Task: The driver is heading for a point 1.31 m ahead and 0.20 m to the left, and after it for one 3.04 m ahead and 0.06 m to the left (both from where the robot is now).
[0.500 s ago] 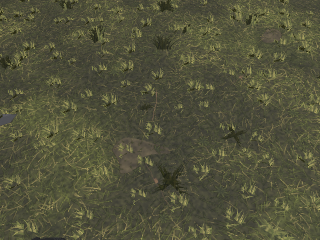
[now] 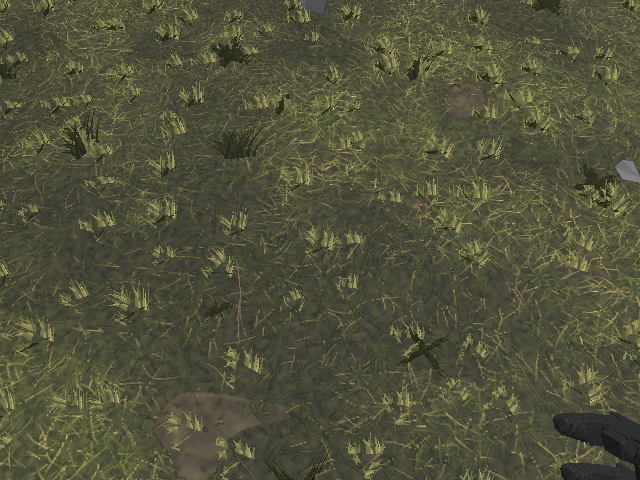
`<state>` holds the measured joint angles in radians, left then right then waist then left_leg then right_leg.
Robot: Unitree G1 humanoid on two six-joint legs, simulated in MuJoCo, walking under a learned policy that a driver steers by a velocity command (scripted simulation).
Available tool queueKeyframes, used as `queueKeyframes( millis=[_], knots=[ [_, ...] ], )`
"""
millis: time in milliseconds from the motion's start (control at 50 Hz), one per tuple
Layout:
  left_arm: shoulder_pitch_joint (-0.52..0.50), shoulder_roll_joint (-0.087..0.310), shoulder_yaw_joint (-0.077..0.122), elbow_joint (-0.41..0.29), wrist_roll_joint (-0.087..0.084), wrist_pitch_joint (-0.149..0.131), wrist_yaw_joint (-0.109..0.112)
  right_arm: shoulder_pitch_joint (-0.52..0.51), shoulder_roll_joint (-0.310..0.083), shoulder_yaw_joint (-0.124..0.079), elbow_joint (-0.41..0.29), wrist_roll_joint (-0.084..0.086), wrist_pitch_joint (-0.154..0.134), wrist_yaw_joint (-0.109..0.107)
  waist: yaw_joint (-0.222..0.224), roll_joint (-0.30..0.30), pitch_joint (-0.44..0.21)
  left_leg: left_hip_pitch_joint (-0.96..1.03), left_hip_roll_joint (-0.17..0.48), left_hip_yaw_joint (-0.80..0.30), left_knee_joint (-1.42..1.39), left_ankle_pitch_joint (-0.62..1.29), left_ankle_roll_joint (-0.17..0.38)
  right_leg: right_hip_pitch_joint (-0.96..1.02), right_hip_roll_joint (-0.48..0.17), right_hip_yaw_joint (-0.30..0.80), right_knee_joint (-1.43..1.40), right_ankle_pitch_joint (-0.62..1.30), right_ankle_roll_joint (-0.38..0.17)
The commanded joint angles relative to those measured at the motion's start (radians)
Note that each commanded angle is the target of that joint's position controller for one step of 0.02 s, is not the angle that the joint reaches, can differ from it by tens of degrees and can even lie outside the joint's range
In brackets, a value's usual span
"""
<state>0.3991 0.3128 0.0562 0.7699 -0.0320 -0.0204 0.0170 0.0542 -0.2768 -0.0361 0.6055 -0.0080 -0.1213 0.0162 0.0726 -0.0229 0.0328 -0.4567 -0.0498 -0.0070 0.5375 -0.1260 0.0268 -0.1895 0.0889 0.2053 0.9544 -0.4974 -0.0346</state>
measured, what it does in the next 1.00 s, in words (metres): walks ahead, turning left: right foot, then left foot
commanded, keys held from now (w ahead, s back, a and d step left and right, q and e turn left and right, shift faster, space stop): w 0.20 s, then w+q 0.80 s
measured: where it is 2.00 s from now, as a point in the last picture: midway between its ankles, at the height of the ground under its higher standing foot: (291, 244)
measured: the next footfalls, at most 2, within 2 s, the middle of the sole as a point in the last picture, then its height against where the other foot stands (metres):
right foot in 0.42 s outside the picture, level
left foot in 0.92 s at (297, 402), level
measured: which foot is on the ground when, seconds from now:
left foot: down 0.00-0.42, up 0.44-0.90, down 0.92-1.00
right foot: up 0.00-0.40, down 0.42-0.94, up 0.96-1.00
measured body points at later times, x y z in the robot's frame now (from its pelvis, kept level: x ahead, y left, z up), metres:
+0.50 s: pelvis +0.26 -0.05 +0.01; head +0.29 -0.07 +0.46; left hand +0.47 +0.19 -0.06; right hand +0.27 -0.34 -0.12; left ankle +0.13 +0.10 -0.65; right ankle +0.32 -0.16 -0.72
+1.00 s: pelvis +0.51 +0.02 +0.00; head +0.54 +0.05 +0.44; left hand +0.48 +0.32 -0.13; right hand +0.77 -0.17 -0.08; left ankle +0.57 +0.12 -0.72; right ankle +0.39 -0.17 -0.64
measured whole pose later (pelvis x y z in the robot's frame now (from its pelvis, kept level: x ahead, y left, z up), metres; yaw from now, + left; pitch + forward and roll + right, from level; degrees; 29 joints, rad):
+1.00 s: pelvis +0.51 +0.02 +0.00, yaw +19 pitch +1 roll -1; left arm 0.28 0.31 0.06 0.80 -0.02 -0.07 0.00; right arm 0.13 -0.31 -0.06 0.63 0.02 -0.03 0.04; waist 0.03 0.01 0.08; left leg -0.47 -0.04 0.03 0.65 -0.20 0.10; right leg -0.23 -0.06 -0.03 1.11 -0.49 0.02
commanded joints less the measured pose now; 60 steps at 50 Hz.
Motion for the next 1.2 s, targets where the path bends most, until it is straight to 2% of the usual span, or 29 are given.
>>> queueKeyframes(
  millis=[20, 60, 120, 180, 220, 320, 360, 400, 420, 440, 460, 480, 500, 540, 640, 720, 820, 860, 880, 900, 920, 940, 960, 980, 1000, 1020, 1040, 1100, 1200],
  knots=[
    [-0.045, 0.141, 0.020, -0.110, -0.003, -0.021, -0.001, 0.241, -0.119, -0.052, 0.001, 0.002, 0.013, -0.009, -0.151, 0.094, -0.160, 0.603, 0.384, -0.514, -0.231, -0.216, 0.183, -0.531, -0.112, -0.046, 0.356, 0.085, 0.034],
    [-0.111, 0.107, 0.022, -0.135, 0.012, -0.024, -0.008, 0.199, -0.093, -0.040, 0.027, -0.009, 0.012, -0.004, -0.107, 0.092, -0.043, 0.402, 0.308, -0.354, -0.291, -0.042, 0.174, -0.482, -0.158, -0.061, 0.266, 0.147, 0.033],
    [-0.103, 0.044, 0.005, -0.130, 0.010, -0.015, -0.016, 0.191, -0.097, -0.044, 0.061, 0.005, 0.000, 0.002, -0.074, 0.122, -0.017, 0.313, 0.281, -0.245, -0.359, 0.052, 0.198, -0.431, -0.173, -0.094, 0.139, 0.154, 0.037],
    [-0.185, 0.019, -0.014, -0.154, 0.029, -0.024, -0.025, 0.194, -0.146, -0.057, 0.090, 0.016, -0.001, 0.002, -0.082, 0.096, -0.003, 0.305, 0.281, -0.169, -0.396, 0.123, 0.215, -0.437, -0.197, -0.124, -0.047, 0.271, 0.045],
    [-0.254, 0.012, -0.023, -0.165, 0.029, -0.040, -0.035, 0.202, -0.165, -0.059, 0.103, 0.024, 0.007, 0.000, -0.106, 0.085, 0.006, 0.287, 0.252, -0.116, -0.401, 0.144, 0.199, -0.389, -0.190, -0.153, -0.188, 0.386, 0.043],
    [-0.391, 0.048, -0.013, -0.209, 0.016, -0.066, -0.051, 0.300, -0.211, -0.066, 0.153, 0.043, 0.034, -0.003, -0.138, 0.093, 0.017, 0.336, 0.274, -0.151, -0.344, 0.128, 0.164, -0.292, -0.136, -0.168, -0.392, 0.461, 0.039],
    [-0.359, 0.075, 0.001, -0.203, 0.015, -0.073, -0.053, 0.304, -0.221, -0.068, 0.163, 0.044, 0.046, -0.007, -0.099, 0.104, 0.001, 0.355, 0.287, -0.176, -0.287, 0.132, 0.138, -0.205, -0.122, -0.172, -0.450, 0.432, 0.019],
    [-0.173, 0.137, 0.038, -0.153, 0.024, -0.073, -0.038, 0.306, -0.177, -0.050, 0.165, 0.035, 0.049, -0.010, 0.002, 0.083, -0.111, 0.282, 0.206, -0.118, -0.053, 0.235, 0.082, 0.100, -0.125, -0.178, -0.493, 0.422, -0.027],
    [-0.001, 0.217, 0.060, -0.137, 0.044, -0.068, -0.024, 0.299, -0.102, -0.020, 0.131, 0.008, 0.046, -0.010, 0.071, -0.041, -0.270, 0.106, 0.130, -0.064, 0.263, -0.010, 0.033, 0.369, -0.333, 0.026, -0.471, 0.428, -0.094],
    [0.030, 0.272, 0.069, -0.125, 0.054, -0.055, -0.025, 0.419, -0.023, 0.002, 0.111, 0.029, 0.033, -0.015, 0.017, -0.292, -0.378, -0.199, 0.018, -0.035, 0.563, -0.463, -0.015, 0.568, -0.529, 0.418, -0.581, 0.219, -0.229],
    [0.015, 0.176, 0.048, -0.123, 0.042, -0.054, -0.029, 0.377, -0.134, -0.026, 0.128, 0.052, 0.032, -0.017, 0.044, -0.178, -0.298, -0.295, 0.060, -0.119, 0.689, -0.446, -0.021, 0.489, -0.497, 0.452, -0.644, 0.072, -0.224],
    [-0.037, 0.127, 0.033, -0.120, 0.031, -0.057, -0.029, 0.307, -0.169, -0.040, 0.111, 0.060, 0.035, -0.016, 0.032, -0.139, -0.178, -0.336, 0.098, -0.112, 0.708, -0.359, -0.014, 0.391, -0.465, 0.304, -0.658, 0.087, -0.190],
    [-0.099, 0.094, 0.022, -0.120, 0.034, -0.060, -0.032, 0.276, -0.157, -0.040, 0.109, 0.051, 0.041, -0.020, 0.002, -0.098, -0.124, -0.306, 0.132, -0.096, 0.688, -0.282, -0.019, 0.290, -0.420, 0.201, -0.681, 0.175, -0.170],
    [-0.171, 0.051, 0.013, -0.111, 0.044, -0.071, -0.035, 0.270, -0.126, -0.043, 0.108, 0.039, 0.061, -0.017, -0.049, -0.107, -0.052, -0.228, 0.173, -0.100, 0.630, -0.187, -0.030, 0.143, -0.365, 0.049, -0.745, 0.320, -0.152],
    [-0.182, 0.082, 0.035, -0.064, 0.044, -0.097, -0.023, 0.211, -0.069, -0.034, 0.071, 0.031, 0.092, -0.011, -0.073, -0.045, 0.003, -0.240, 0.182, -0.101, 0.498, -0.043, -0.055, 0.086, -0.363, -0.147, -0.820, 0.532, -0.166],
    [-0.160, 0.121, 0.047, -0.038, 0.038, -0.087, -0.012, 0.096, -0.048, -0.021, 0.031, 0.030, 0.084, 0.015, -0.035, -0.026, 0.035, -0.203, 0.169, -0.046, 0.267, 0.133, -0.040, 0.103, -0.344, -0.278, -0.833, 0.554, -0.143],
    [-0.096, 0.165, 0.064, 0.004, 0.013, -0.061, -0.009, -0.032, -0.063, -0.021, -0.038, 0.031, 0.088, 0.042, -0.004, -0.015, 0.073, -0.210, 0.147, 0.017, 0.124, 0.077, 0.015, 0.234, -0.384, -0.349, -0.785, 0.612, -0.110],
    [-0.099, 0.192, 0.072, 0.007, 0.005, -0.046, -0.006, -0.020, -0.087, -0.034, -0.054, 0.028, 0.092, 0.047, -0.032, -0.038, 0.039, -0.137, 0.099, 0.068, 0.104, -0.017, 0.052, 0.276, -0.386, -0.383, -0.682, 0.873, -0.089],
    [-0.103, 0.208, 0.077, 0.006, 0.000, -0.039, -0.003, 0.032, -0.111, -0.048, -0.049, 0.026, 0.097, 0.046, -0.068, -0.056, -0.007, -0.050, 0.059, 0.100, 0.105, -0.067, 0.074, 0.283, -0.379, -0.400, -0.580, 1.042, -0.077],
    [-0.117, 0.211, 0.077, 0.002, -0.004, -0.030, -0.001, 0.156, -0.146, -0.072, -0.020, 0.028, 0.100, 0.041, -0.144, -0.048, -0.078, 0.118, 0.009, 0.126, 0.064, -0.057, 0.104, 0.248, -0.354, -0.429, -0.402, 1.136, -0.055],
    [-0.105, 0.184, 0.065, -0.004, 0.003, -0.030, 0.004, 0.328, -0.210, -0.107, 0.027, 0.033, 0.108, 0.025, -0.224, -0.011, -0.168, 0.397, -0.013, 0.087, 0.028, -0.015, 0.142, 0.096, -0.312, -0.444, -0.156, 1.033, -0.016],
    [-0.026, 0.060, 0.024, -0.051, 0.051, -0.043, -0.003, 0.373, -0.333, -0.134, 0.037, 0.041, 0.113, 0.005, -0.160, 0.256, -0.241, 0.746, 0.243, -0.361, 0.001, -0.037, 0.279, -0.328, -0.184, -0.432, 0.223, 0.253, 0.051],
    [-0.052, 0.052, 0.007, -0.080, 0.041, -0.079, -0.014, 0.365, -0.323, -0.118, -0.009, 0.036, 0.094, 0.013, -0.156, 0.246, -0.420, 0.870, 0.390, -0.843, -0.200, -0.271, 0.413, -0.526, -0.048, -0.182, 0.420, -0.126, 0.068],
    [-0.183, 0.142, 0.030, -0.106, -0.004, -0.101, -0.023, 0.345, -0.244, -0.094, -0.001, 0.028, 0.076, 0.022, -0.201, 0.121, -0.311, 0.803, 0.373, -0.744, -0.263, -0.273, 0.344, -0.628, -0.105, -0.110, 0.441, -0.041, 0.047],
    [-0.218, 0.133, 0.025, -0.122, -0.012, -0.114, -0.023, 0.306, -0.217, -0.086, 0.006, 0.025, 0.065, 0.022, -0.170, 0.102, -0.192, 0.668, 0.337, -0.611, -0.264, -0.211, 0.309, -0.637, -0.143, -0.123, 0.373, 0.051, 0.028],
    [-0.209, 0.124, 0.025, -0.107, 0.012, -0.117, -0.014, 0.238, -0.184, -0.075, -0.001, 0.026, 0.062, 0.020, -0.122, 0.041, -0.122, 0.524, 0.292, -0.499, -0.259, -0.096, 0.277, -0.580, -0.184, -0.123, 0.288, 0.119, 0.030],
    [-0.189, 0.132, 0.032, -0.098, 0.032, -0.110, -0.010, 0.189, -0.155, -0.065, -0.013, 0.018, 0.060, 0.015, -0.083, 0.058, -0.094, 0.415, 0.255, -0.420, -0.270, 0.010, 0.260, -0.503, -0.210, -0.116, 0.217, 0.168, 0.037],
    [-0.167, 0.104, 0.030, -0.089, 0.048, -0.080, -0.012, 0.166, -0.155, -0.064, -0.017, 0.012, 0.055, 0.001, -0.050, 0.075, -0.082, 0.282, 0.211, -0.331, -0.311, 0.181, 0.269, -0.414, -0.206, -0.137, 0.127, 0.237, 0.076],
    [-0.316, 0.047, 0.006, -0.120, 0.044, -0.075, -0.018, 0.231, -0.166, -0.064, 0.029, 0.021, 0.058, -0.026, -0.103, 0.096, -0.039, 0.245, 0.147, -0.216, -0.315, 0.150, 0.212, -0.405, -0.163, -0.155, -0.221, 0.523, 0.114]
  ],
)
